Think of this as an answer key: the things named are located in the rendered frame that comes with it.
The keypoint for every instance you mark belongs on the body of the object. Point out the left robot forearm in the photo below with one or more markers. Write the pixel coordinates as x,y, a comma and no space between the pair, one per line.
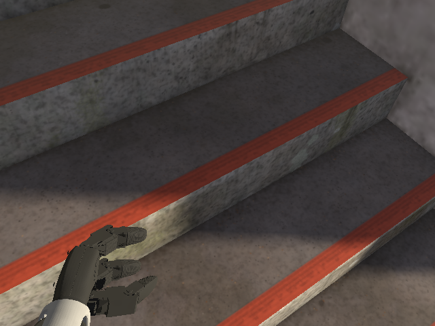
64,312

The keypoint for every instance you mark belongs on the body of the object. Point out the robot left hand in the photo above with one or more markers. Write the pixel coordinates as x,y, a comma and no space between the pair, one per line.
83,273

